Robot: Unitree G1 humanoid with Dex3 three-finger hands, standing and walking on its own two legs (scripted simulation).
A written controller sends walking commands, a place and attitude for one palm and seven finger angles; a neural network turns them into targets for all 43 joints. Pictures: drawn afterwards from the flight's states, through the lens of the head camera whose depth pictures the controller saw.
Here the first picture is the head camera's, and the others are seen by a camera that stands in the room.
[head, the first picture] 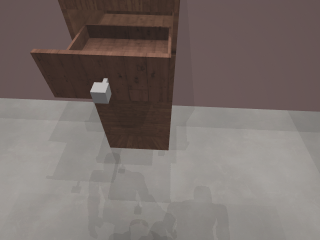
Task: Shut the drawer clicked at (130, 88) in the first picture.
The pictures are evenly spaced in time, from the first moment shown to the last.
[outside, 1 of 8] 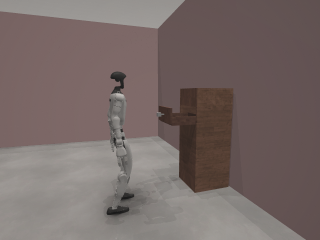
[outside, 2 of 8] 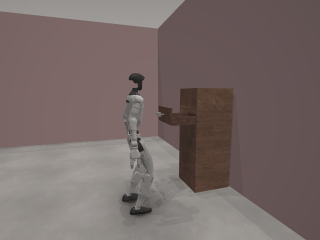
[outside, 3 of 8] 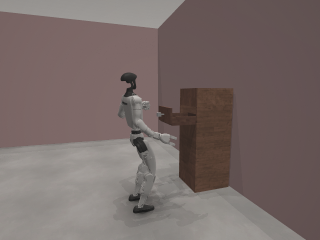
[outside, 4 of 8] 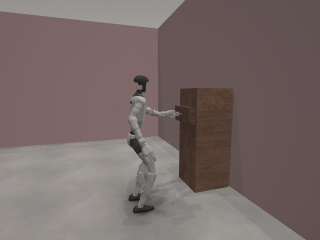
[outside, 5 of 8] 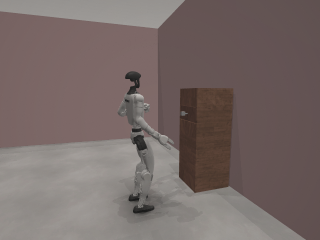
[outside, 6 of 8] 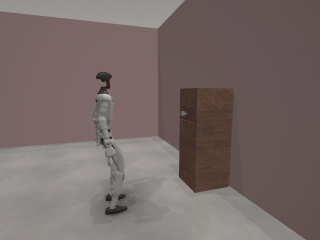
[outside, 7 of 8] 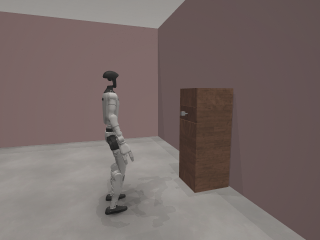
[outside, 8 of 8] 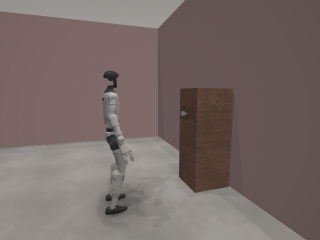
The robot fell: no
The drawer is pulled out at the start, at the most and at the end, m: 0.29 0.29 0.00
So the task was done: yes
